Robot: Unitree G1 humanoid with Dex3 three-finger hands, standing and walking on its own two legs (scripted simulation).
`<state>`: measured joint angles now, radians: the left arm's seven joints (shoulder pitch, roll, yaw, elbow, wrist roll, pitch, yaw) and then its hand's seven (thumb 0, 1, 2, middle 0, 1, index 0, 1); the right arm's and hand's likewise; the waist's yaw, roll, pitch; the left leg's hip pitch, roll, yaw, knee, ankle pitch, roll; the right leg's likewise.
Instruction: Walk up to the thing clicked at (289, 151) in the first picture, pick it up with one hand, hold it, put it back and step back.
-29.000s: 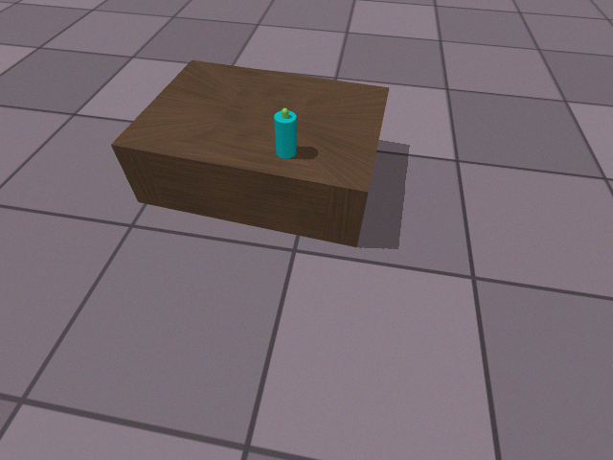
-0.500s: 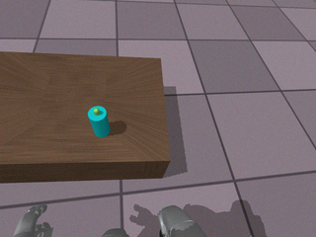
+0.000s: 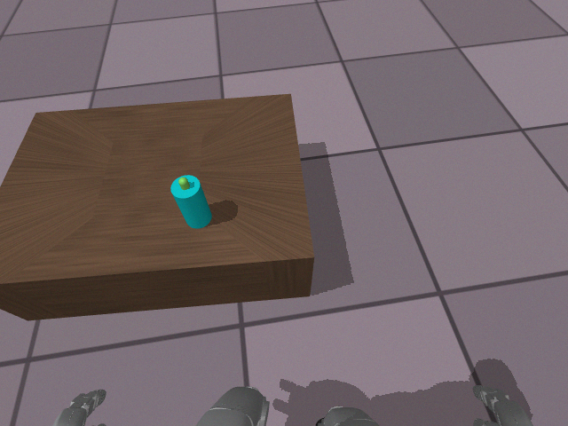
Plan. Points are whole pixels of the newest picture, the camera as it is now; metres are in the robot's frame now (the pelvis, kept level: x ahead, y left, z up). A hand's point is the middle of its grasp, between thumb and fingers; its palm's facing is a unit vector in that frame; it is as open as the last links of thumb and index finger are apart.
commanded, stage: step back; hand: left
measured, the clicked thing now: (191, 199) +0.68 +0.29 -0.34
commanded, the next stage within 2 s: none
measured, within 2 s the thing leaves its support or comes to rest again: neither
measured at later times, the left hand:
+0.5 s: hand out of the picture -0.05 +0.25 -0.16, palm faces -0.02 -0.92 -0.39, open 7.4 cm
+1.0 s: hand out of the picture -0.19 +0.24 -0.15, palm faces +0.07 -0.91 -0.41, open 7.4 cm
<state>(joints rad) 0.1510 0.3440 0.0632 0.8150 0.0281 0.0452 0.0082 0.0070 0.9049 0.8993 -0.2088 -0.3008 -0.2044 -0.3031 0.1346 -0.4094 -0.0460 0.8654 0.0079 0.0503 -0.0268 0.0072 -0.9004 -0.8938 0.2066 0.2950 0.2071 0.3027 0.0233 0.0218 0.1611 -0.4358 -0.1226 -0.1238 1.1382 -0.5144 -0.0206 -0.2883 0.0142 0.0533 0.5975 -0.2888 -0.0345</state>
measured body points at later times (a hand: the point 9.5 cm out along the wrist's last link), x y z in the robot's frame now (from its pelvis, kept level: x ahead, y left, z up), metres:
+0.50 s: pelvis -0.14 -0.02 -0.01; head -0.07 -0.01 +0.43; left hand -0.05 +0.30 -0.13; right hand +0.00 -0.33 -0.11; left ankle -0.08 +0.12 -0.73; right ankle -0.17 -0.16 -0.71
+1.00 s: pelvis -0.30 -0.04 -0.01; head -0.24 -0.03 +0.43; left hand -0.19 +0.29 -0.12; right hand -0.19 -0.35 -0.13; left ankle -0.29 +0.07 -0.73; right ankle -0.23 -0.16 -0.69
